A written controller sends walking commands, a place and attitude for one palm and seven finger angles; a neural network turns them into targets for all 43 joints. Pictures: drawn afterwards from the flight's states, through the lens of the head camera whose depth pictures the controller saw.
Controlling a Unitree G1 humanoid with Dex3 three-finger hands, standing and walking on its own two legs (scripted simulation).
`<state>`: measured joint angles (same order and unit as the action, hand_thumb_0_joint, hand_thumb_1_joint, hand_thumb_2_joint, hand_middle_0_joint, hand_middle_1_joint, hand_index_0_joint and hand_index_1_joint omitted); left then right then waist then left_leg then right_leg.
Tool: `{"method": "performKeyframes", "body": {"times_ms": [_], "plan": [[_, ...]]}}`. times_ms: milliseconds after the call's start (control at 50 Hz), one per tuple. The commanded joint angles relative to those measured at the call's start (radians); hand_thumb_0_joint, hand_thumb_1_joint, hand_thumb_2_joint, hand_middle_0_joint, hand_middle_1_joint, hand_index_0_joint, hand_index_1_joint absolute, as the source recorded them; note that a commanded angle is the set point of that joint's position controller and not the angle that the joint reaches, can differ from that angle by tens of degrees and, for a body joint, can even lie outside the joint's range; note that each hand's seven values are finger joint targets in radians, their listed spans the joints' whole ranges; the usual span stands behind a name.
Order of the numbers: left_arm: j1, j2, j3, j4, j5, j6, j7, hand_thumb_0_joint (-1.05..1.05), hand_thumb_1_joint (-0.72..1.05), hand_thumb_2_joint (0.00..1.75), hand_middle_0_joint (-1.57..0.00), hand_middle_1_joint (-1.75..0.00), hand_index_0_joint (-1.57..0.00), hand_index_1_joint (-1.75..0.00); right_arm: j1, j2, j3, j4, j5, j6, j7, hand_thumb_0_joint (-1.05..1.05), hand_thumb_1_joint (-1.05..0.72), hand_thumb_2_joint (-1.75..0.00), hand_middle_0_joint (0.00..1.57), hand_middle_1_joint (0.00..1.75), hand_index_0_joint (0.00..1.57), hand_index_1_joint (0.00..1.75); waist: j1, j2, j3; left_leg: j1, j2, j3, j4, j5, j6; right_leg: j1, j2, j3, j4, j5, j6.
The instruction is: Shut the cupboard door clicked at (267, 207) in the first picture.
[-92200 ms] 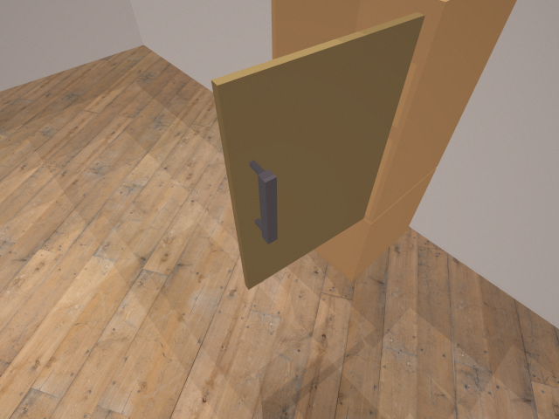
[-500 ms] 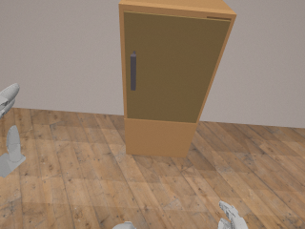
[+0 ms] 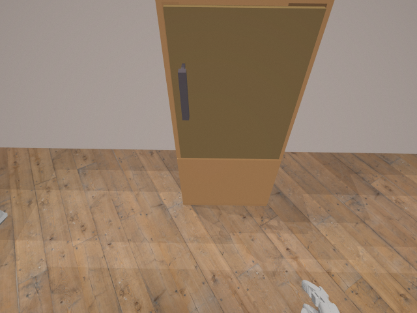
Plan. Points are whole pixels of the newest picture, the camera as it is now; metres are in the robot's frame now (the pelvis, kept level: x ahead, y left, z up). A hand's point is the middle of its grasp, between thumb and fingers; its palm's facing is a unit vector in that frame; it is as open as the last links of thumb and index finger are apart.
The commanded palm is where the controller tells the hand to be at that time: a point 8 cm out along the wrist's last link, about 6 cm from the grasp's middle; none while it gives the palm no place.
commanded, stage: stop stepping back and stand still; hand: left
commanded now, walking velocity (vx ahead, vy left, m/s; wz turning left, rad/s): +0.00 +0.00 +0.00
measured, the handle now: (184, 92) +0.75 +0.11 +0.01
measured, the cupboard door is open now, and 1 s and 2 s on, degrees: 0 0 0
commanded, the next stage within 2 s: let the arm hang, fingers relaxed in 0.42 s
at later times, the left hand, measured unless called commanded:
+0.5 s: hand (20, 202) +0.23 +0.28 +0.17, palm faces +0.40 -0.76 -0.52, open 7.4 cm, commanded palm none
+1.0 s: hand out of the picture -0.05 +0.21 -0.17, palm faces +0.05 -0.98 -0.19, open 7.1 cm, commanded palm none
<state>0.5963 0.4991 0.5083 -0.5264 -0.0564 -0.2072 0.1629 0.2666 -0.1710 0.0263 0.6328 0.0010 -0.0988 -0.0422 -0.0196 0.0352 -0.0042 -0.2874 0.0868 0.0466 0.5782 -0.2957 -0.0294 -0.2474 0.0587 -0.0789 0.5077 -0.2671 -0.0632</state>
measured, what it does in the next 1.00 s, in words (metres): stands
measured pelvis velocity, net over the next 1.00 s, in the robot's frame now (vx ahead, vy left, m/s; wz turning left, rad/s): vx -0.03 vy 0.03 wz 0.02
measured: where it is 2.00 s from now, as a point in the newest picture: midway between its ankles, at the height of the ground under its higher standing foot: outside the picture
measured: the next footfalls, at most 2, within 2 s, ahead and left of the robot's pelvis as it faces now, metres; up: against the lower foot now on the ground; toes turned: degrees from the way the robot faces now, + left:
none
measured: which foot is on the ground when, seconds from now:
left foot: down 0.00-1.00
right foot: down 0.00-1.00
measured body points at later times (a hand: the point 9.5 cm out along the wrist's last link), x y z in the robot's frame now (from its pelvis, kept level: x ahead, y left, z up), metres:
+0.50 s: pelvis +0.03 +0.01 +0.00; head +0.04 +0.01 +0.45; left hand +0.21 +0.32 +0.20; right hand +0.21 -0.22 -0.07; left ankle +0.01 +0.13 -0.73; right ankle +0.00 -0.08 -0.73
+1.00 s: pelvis -0.03 +0.03 +0.01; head -0.01 +0.04 +0.46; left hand -0.05 +0.26 -0.15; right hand -0.02 -0.22 -0.14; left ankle +0.01 +0.13 -0.73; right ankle +0.00 -0.08 -0.73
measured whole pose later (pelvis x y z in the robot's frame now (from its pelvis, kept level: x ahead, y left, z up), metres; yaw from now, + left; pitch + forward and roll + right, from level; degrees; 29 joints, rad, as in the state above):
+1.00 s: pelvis -0.03 +0.03 +0.01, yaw +1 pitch -2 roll -1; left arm 0.35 0.20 0.01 1.03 0.02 0.05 0.00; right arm 0.32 -0.19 0.01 1.02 -0.02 0.04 -0.02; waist 0.01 -0.01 0.05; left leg -0.26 0.00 0.01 0.49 -0.21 0.02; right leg -0.21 0.00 -0.08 0.44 -0.21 -0.02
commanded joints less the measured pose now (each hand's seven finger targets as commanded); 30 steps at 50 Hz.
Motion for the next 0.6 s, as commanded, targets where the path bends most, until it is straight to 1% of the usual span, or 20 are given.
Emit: {"method": "performKeyframes", "body": {"times_ms": [0,40,60,80,100,140,160,180,200,240,280,320,400,460,480,500,520,540,560,580], "plan": [[-0.001,0.057,0.013,0.027,-0.014,0.004,0.02,0.0,0.9,0.9,-0.2,-0.3,-0.2,-0.3,-0.079,-0.141,-0.073,-0.128,0.019,-0.023,-0.014,0.0,-0.9,-0.9,0.2,0.3,0.2,0.3,-0.007,-0.213,-0.063,-0.106,-0.034,-0.033,0.102,-0.022,0.025,0.099,-0.276,0.349,-0.195,0.26,-0.05],[-0.051,0.069,0.001,-0.007,-0.002,-0.006,0.022,0.0,0.9,0.9,-0.2,-0.3,-0.2,-0.3,-0.101,-0.142,-0.067,-0.132,0.021,-0.025,-0.018,0.0,-0.9,-0.9,0.2,0.3,0.2,0.3,0.004,-0.241,-0.069,-0.144,-0.034,-0.049,0.095,-0.082,0.031,0.163,-0.281,0.288,-0.151,0.371,-0.05],[-0.086,0.076,-0.002,-0.044,0.004,-0.013,0.021,0.0,0.9,0.9,-0.2,-0.3,-0.2,-0.3,-0.113,-0.143,-0.064,-0.134,0.019,-0.029,-0.023,0.0,-0.9,-0.9,0.2,0.3,0.2,0.3,0.004,-0.226,-0.073,-0.128,-0.033,-0.052,0.052,-0.061,0.036,0.18,-0.269,0.253,-0.12,0.418,-0.042],[-0.147,0.108,0.014,-0.097,0.008,-0.02,0.024,0.0,0.9,0.9,-0.2,-0.3,-0.2,-0.3,-0.133,-0.145,-0.061,-0.133,0.015,-0.034,-0.03,0.0,-0.9,-0.9,0.2,0.3,0.2,0.3,0.005,-0.17,-0.081,-0.087,-0.034,-0.05,0.0,-0.006,0.039,0.164,-0.256,0.227,-0.091,0.441,-0.025],[-0.145,0.098,0.003,-0.113,0.009,-0.024,0.025,0.0,0.9,0.9,-0.2,-0.3,-0.2,-0.3,-0.134,-0.139,-0.059,-0.13,0.011,-0.039,-0.037,0.0,-0.9,-0.9,0.2,0.3,0.2,0.3,0.001,-0.137,-0.086,-0.027,-0.036,-0.05,-0.065,0.103,0.045,0.15,-0.231,0.189,-0.062,0.44,-0.005],[-0.157,0.115,0.015,-0.206,0.008,-0.036,0.027,0.0,0.9,0.9,-0.2,-0.3,-0.2,-0.3,-0.143,-0.152,-0.066,-0.147,0.006,-0.045,-0.047,0.0,-0.9,-0.9,0.2,0.3,0.2,0.3,0.016,-0.011,-0.118,0.109,0.003,-0.076,-0.124,0.375,0.058,0.108,-0.15,0.133,-0.02,0.399,0.047],[-0.167,0.13,0.027,-0.259,0.008,-0.043,0.03,0.0,0.9,0.9,-0.2,-0.3,-0.2,-0.3,-0.142,-0.159,-0.069,-0.156,0.007,-0.047,-0.048,0.0,-0.9,-0.9,0.2,0.3,0.2,0.3,0.021,0.055,-0.128,0.143,0.026,-0.091,-0.123,0.444,0.063,0.09,-0.127,0.12,-0.013,0.359,0.06],[-0.155,0.176,0.073,-0.287,0.014,-0.046,0.035,0.0,0.9,0.9,-0.2,-0.3,-0.2,-0.3,-0.141,-0.158,-0.068,-0.155,0.002,-0.05,-0.052,0.0,-0.9,-0.9,0.2,0.3,0.2,0.3,0.023,0.129,-0.13,0.158,0.033,-0.093,-0.113,0.516,0.064,0.081,-0.116,0.113,0.0,0.387,0.06],[-0.131,0.148,0.053,-0.292,0.016,-0.049,0.036,0.0,0.9,0.9,-0.2,-0.3,-0.2,-0.3,-0.138,-0.142,-0.06,-0.158,0.003,-0.048,-0.049,0.0,-0.9,-0.9,0.2,0.3,0.2,0.3,0.02,0.178,-0.122,0.135,0.032,-0.089,-0.11,0.545,0.062,0.106,-0.112,0.099,-0.001,0.406,0.058],[-0.098,0.143,0.068,-0.265,0.014,-0.053,0.04,0.0,0.9,0.9,-0.2,-0.3,-0.2,-0.3,-0.125,-0.142,-0.062,-0.16,0.006,-0.042,-0.04,0.0,-0.9,-0.9,0.2,0.3,0.2,0.3,0.018,0.147,-0.147,0.113,0.019,-0.065,-0.075,0.581,0.046,0.169,-0.118,0.112,-0.015,0.498,0.05],[-0.045,0.127,0.075,-0.196,0.006,-0.048,0.037,0.0,0.9,0.9,-0.2,-0.3,-0.2,-0.3,-0.112,-0.146,-0.072,-0.166,0.011,-0.035,-0.034,0.0,-0.9,-0.9,0.2,0.3,0.2,0.3,0.013,0.082,-0.153,0.081,0.001,-0.048,-0.05,0.522,0.029,0.201,-0.14,0.144,-0.032,0.585,0.038],[-0.006,0.097,0.064,-0.123,-0.003,-0.04,0.033,0.0,0.9,0.9,-0.2,-0.3,-0.2,-0.3,-0.104,-0.143,-0.071,-0.169,0.016,-0.019,-0.028,0.0,-0.9,-0.9,0.2,0.3,0.2,0.3,0.005,0.012,-0.155,0.051,-0.004,-0.043,-0.047,0.469,0.022,0.225,-0.156,0.151,-0.038,0.615,0.033],[0.044,0.071,0.045,-0.04,-0.015,-0.024,0.019,0.0,0.9,0.9,-0.2,-0.3,-0.2,-0.3,-0.112,-0.146,-0.073,-0.178,0.022,0.005,-0.028,0.0,-0.9,-0.9,0.2,0.3,0.2,0.3,0.002,-0.04,-0.144,0.052,0.005,-0.047,-0.078,0.448,0.025,0.195,-0.148,0.135,-0.052,0.576,0.044],[0.013,0.071,0.024,-0.057,-0.016,-0.016,0.012,0.0,0.9,0.9,-0.2,-0.3,-0.2,-0.3,-0.125,-0.153,-0.07,-0.186,0.022,0.01,-0.032,0.0,-0.9,-0.9,0.2,0.3,0.2,0.3,0.005,-0.043,-0.132,0.057,0.009,-0.055,-0.105,0.41,0.033,0.166,-0.137,0.13,-0.071,0.496,0.054],[-0.011,0.092,0.032,-0.077,-0.015,-0.016,0.012,0.0,0.9,0.9,-0.2,-0.3,-0.2,-0.3,-0.135,-0.156,-0.07,-0.188,0.02,0.006,-0.037,0.0,-0.9,-0.9,0.2,0.3,0.2,0.3,0.009,-0.031,-0.124,0.058,0.008,-0.06,-0.119,0.393,0.035,0.155,-0.133,0.128,-0.08,0.461,0.057],[-0.153,-0.065,-0.419,0.579,0.065,0.124,-0.122,0.0,0.9,0.9,-0.2,-0.3,-0.2,-0.3,-0.23,-0.309,-0.087,-0.037,0.038,-0.052,0.05,0.0,-0.9,-0.9,0.2,0.3,0.2,0.3,-0.011,0.014,-0.015,0.004,0.017,-0.076,-0.004,0.523,0.042,0.018,-0.193,0.055,0.054,0.534,0.024],[-0.165,-0.085,-0.396,0.635,0.073,0.186,-0.149,0.0,0.9,0.9,-0.2,-0.3,-0.2,-0.3,-0.155,-0.302,-0.11,0.006,0.006,-0.021,0.055,0.0,-0.9,-0.9,0.2,0.3,0.2,0.3,0.006,0.018,-0.07,0.048,0.036,-0.08,-0.038,0.477,0.041,-0.019,-0.176,0.109,0.036,0.377,0.012],[-0.165,-0.105,-0.402,0.641,0.076,0.208,-0.158,0.0,0.9,0.9,-0.2,-0.3,-0.2,-0.3,-0.139,-0.293,-0.104,0.008,-0.001,-0.004,0.051,0.0,-0.9,-0.9,0.2,0.3,0.2,0.3,0.007,0.035,-0.05,0.03,0.051,-0.09,-0.062,0.417,0.055,-0.039,-0.157,0.091,0.034,0.241,0.024],[-0.195,-0.117,-0.414,0.686,0.079,0.208,-0.163,0.0,0.9,0.9,-0.2,-0.3,-0.2,-0.3,-0.134,-0.282,-0.091,0.019,-0.007,0.008,0.05,0.0,-0.9,-0.9,0.2,0.3,0.2,0.3,0.017,0.027,-0.052,-0.036,0.067,-0.129,-0.089,0.34,0.079,-0.031,-0.142,0.074,0.058,0.127,0.03],[-0.23,-0.102,-0.414,0.744,0.087,0.2,-0.169,0.0,0.9,0.9,-0.2,-0.3,-0.2,-0.3,-0.132,-0.277,-0.082,0.022,-0.013,0.021,0.049,0.0,-0.9,-0.9,0.2,0.3,0.2,0.3,0.025,-0.033,-0.047,-0.061,0.067,-0.153,-0.105,0.343,0.095,-0.007,-0.128,0.073,0.066,0.114,0.032]]}}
